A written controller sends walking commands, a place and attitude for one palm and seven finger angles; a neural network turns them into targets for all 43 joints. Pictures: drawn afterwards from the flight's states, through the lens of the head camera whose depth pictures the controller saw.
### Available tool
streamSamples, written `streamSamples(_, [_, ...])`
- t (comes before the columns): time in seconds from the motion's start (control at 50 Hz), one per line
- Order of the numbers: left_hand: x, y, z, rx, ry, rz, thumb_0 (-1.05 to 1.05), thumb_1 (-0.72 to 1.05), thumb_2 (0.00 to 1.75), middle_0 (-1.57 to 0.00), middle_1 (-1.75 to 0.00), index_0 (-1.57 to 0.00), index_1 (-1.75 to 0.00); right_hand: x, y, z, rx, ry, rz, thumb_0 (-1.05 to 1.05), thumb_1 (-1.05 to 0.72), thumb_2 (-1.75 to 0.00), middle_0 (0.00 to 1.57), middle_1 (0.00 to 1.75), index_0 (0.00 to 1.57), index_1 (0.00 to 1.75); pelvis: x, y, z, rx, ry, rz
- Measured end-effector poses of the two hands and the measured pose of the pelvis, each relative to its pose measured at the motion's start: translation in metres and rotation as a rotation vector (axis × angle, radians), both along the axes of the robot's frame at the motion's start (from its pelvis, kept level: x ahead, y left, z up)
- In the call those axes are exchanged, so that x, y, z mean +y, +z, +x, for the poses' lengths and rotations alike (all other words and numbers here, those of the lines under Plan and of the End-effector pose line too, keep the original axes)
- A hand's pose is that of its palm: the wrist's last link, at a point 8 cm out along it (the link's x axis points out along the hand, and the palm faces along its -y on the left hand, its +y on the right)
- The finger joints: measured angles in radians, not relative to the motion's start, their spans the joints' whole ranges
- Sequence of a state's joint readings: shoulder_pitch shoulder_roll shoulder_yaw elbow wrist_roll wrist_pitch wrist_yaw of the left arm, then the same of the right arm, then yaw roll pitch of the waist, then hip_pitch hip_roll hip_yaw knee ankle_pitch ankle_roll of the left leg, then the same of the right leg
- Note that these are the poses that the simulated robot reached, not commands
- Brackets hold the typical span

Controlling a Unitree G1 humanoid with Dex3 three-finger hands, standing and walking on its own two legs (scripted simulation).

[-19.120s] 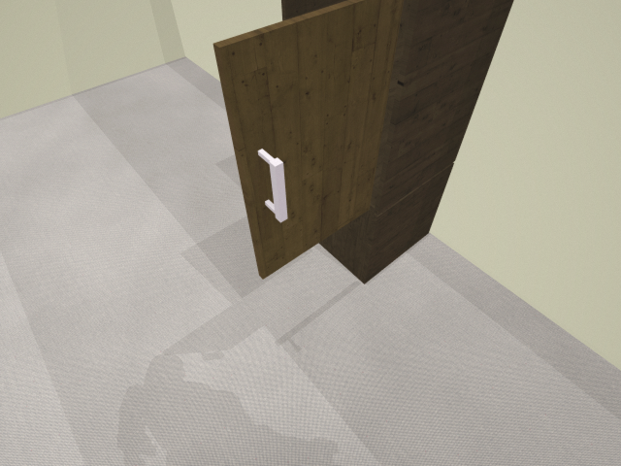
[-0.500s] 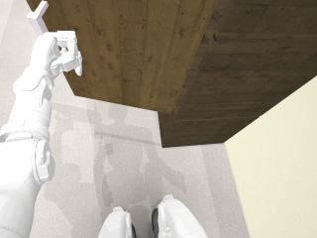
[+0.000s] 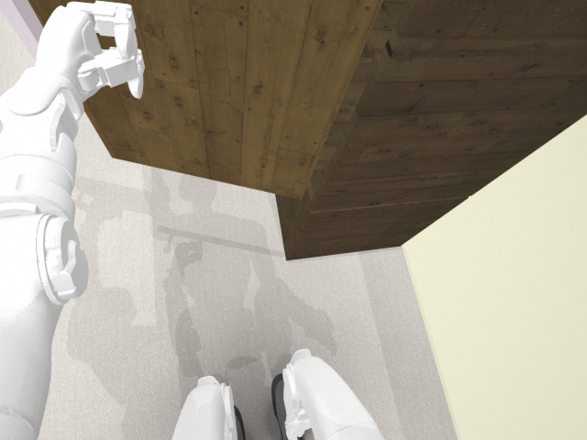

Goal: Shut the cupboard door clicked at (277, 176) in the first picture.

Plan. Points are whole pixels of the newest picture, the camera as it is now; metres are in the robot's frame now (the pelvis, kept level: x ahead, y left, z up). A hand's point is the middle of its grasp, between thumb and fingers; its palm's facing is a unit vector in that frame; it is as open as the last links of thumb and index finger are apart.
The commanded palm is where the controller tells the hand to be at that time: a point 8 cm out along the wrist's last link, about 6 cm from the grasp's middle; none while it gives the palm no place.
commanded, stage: push the door shut along its arc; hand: left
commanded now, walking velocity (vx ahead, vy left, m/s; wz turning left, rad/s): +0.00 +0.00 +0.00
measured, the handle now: (50, 38) +0.61 +0.20 +0.08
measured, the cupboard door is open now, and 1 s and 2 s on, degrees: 71 58 58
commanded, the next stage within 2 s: pull the fist back off the door in 0.38 s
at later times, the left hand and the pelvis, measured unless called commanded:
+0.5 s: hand (159, 42) +0.59 +0.08 +0.09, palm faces -0.40 -0.92 -0.01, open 3.5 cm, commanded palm +0.61 +0.09 +0.08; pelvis +0.00 -0.01 -0.02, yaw +0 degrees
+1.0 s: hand (178, 51) +0.58 +0.06 +0.09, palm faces +0.01 -1.00 -0.03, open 3.1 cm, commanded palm +0.54 +0.11 +0.08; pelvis +0.01 -0.02 +0.02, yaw +0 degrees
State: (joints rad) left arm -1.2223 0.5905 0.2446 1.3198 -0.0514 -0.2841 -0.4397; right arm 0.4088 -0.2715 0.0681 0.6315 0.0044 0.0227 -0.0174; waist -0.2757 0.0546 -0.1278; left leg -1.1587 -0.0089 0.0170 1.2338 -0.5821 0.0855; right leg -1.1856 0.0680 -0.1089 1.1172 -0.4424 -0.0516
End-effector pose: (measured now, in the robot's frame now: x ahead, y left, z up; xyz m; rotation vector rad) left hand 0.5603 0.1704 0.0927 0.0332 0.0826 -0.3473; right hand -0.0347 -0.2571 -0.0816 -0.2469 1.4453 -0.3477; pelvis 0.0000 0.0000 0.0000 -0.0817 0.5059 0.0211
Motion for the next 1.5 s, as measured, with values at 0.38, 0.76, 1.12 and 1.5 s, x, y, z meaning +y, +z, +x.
streamSamples(0.38, [-0.022, 0.004, 0.025, 0.013, -0.05, 0.001, 0.03, 0.98, 0.99, -1.3, -1.5, -1.3, -1.5, -0.013, -0.006, -0.01, 0.035, 0.011, -0.046, 0.0, -0.91, -0.9, 0.2, 0.3, 0.21, 0.3, -0.007, -0.013, -0.002, 0.045, 0.015, -0.009])
streamSamples(0.76, [-0.051, -0.016, 0.031, -0.056, 0.355, 0.033, 0.01, 0.92, 0.93, -1.29, -1.5, -1.3, -1.5, 0.023, -0.006, -0.043, 0.124, -0.027, 0.159, 0.0, -0.91, -0.9, 0.2, 0.3, 0.21, 0.3, -0.013, -0.009, -0.003, 0.072, -0.002, 0.005])
streamSamples(1.12, [-0.046, -0.01, -0.026, -0.04, 0.355, 0.006, 0.01, 0.9, 0.9, -1.29, -1.5, -1.3, -1.5, -0.015, 0.013, -0.012, 0.041, 0.005, 0.133, 0.0, -0.91, -0.9, 0.2, 0.3, 0.21, 0.3, -0.023, 0.021, 0.009, -0.034, -0.009, 0.045])
streamSamples(1.5, [-0.056, -0.002, -0.071, -0.092, 0.336, 0.004, 0.02, 0.89, 0.9, -1.3, -1.5, -1.31, -1.5, -0.026, -0.005, 0.07, -0.186, 0.137, 0.104, 0.0, -0.91, -0.9, 0.2, 0.3, 0.2, 0.3, -0.024, 0.016, -0.007, -0.084, 0.024, 0.055])
